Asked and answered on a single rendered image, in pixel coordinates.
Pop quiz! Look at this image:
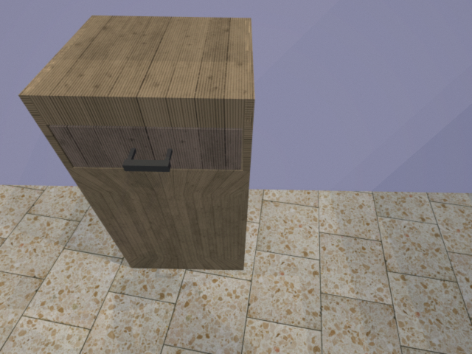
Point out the cabinet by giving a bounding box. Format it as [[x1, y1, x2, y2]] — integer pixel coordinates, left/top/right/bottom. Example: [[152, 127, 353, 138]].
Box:
[[19, 15, 255, 270]]

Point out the drawer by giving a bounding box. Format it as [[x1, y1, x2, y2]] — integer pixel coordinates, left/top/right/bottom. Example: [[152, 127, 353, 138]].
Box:
[[49, 125, 242, 170]]

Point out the handle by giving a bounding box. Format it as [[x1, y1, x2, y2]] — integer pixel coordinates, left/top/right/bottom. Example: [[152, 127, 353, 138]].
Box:
[[122, 148, 173, 172]]

